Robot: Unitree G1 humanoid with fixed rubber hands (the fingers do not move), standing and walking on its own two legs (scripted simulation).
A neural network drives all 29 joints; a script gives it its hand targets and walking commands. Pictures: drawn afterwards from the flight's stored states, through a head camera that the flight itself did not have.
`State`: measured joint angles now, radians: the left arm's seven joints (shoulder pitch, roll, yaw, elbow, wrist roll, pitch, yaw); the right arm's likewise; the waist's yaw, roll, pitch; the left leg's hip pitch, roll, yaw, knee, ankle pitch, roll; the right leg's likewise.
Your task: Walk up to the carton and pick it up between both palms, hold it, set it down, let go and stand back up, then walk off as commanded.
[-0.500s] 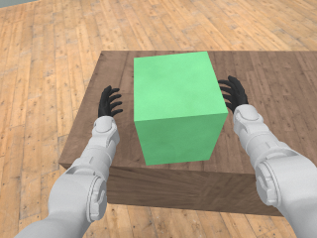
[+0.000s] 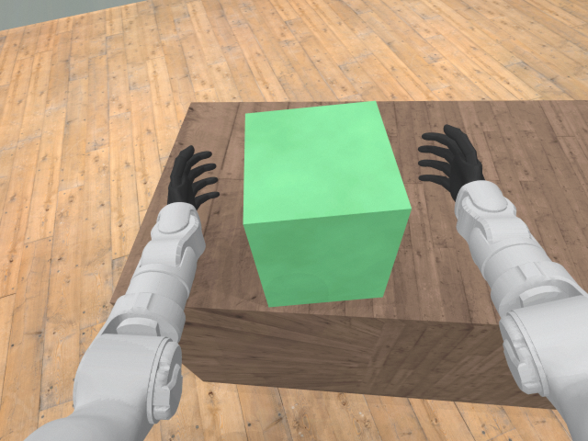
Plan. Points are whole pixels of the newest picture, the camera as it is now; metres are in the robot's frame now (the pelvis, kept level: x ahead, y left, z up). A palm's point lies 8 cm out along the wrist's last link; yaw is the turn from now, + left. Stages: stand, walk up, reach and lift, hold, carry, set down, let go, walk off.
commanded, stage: set down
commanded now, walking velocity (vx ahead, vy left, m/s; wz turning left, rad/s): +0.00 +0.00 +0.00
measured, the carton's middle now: (318, 211) +0.47 +0.03 +0.00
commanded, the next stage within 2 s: none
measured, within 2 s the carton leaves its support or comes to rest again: neither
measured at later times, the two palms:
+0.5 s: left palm (182, 193) +0.40 +0.20 +0.11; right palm (485, 175) +0.44 -0.19 +0.12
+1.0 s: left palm (176, 259) +0.34 +0.21 +0.05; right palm (480, 245) +0.37 -0.19 +0.06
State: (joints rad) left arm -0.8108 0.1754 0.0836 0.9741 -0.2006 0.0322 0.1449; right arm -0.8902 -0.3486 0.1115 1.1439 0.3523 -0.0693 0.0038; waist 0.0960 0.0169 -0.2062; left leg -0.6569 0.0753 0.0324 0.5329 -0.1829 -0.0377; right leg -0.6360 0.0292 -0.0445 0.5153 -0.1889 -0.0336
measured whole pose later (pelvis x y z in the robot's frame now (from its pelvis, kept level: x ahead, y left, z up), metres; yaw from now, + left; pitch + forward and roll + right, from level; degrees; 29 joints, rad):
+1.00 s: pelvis +0.01 +0.00 +0.02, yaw +1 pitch +6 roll +0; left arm -0.36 0.13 0.12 0.51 -0.08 0.14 0.11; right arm -0.44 -0.29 0.07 0.74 0.28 -0.08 0.01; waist 0.03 0.00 -0.03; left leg -0.32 0.05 0.02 0.37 -0.14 -0.04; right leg -0.31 0.03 -0.02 0.37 -0.16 -0.03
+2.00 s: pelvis +0.02 +0.01 +0.02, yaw -1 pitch -1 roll +0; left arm 0.06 0.08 -0.04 0.58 -0.08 -0.21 0.15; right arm 0.00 -0.24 0.04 0.80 0.25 -0.38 0.07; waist 0.05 -0.01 0.04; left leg -0.18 0.04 0.04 0.39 -0.20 -0.02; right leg -0.18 0.02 0.02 0.40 -0.21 -0.01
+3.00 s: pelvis +0.03 +0.02 +0.02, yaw -1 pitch -4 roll +0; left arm 0.21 0.18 -0.03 0.49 -0.04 0.05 0.07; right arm 0.19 -0.20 0.01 0.73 0.07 -0.23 0.03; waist 0.03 0.00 0.07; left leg -0.07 0.03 0.04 0.36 -0.21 -0.01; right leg -0.07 0.01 0.02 0.35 -0.21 0.00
